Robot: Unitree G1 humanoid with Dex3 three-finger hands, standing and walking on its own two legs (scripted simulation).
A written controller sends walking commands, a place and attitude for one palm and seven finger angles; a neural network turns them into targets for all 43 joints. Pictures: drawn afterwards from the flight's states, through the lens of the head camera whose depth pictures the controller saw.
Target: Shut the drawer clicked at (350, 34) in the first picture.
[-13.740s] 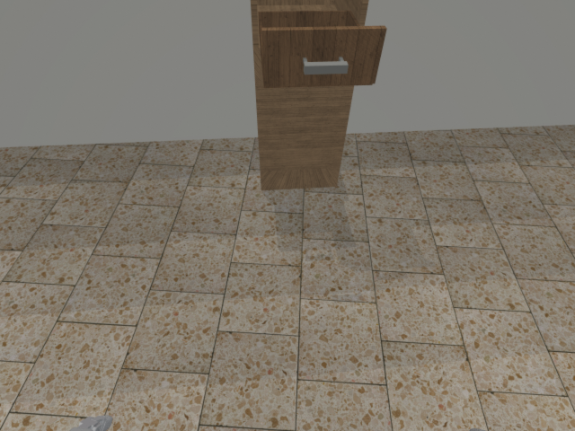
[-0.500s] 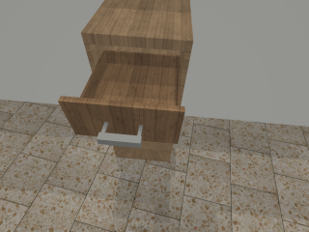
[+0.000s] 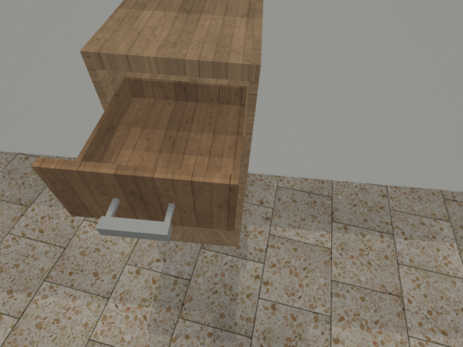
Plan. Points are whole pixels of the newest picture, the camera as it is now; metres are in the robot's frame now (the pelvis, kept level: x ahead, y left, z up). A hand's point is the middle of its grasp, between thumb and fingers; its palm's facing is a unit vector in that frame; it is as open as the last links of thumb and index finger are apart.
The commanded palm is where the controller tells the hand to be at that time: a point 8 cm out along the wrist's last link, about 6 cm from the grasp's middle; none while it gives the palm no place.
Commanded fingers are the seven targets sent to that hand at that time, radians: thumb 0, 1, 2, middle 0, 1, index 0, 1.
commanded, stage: come to a stop and stand still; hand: left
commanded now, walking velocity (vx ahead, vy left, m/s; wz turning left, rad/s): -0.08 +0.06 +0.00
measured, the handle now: (139, 217) +0.32 +0.19 +0.03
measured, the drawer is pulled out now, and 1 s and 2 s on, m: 0.29 0.29 0.29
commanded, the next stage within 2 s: look again from close up in 0.98 s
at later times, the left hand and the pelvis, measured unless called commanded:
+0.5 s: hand out of the picture +0.01 +0.18 -0.17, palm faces +0.03 -0.98 -0.19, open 7.4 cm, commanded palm none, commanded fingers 0.00 0.90 0.90 -0.20 -0.30 -0.20 -0.30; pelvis +0.01 +0.01 +0.01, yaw +0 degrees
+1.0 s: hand out of the picture +0.01 +0.16 -0.17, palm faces +0.05 -0.99 -0.15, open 7.4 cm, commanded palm none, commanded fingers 0.00 0.90 0.90 -0.20 -0.30 -0.20 -0.30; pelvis +0.02 +0.01 +0.01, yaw +0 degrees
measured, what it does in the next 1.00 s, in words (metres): stands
